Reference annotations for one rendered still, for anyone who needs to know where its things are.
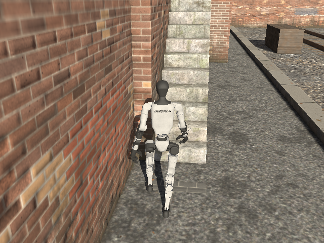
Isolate stairs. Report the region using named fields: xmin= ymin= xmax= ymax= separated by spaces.
xmin=153 ymin=0 xmax=211 ymax=164

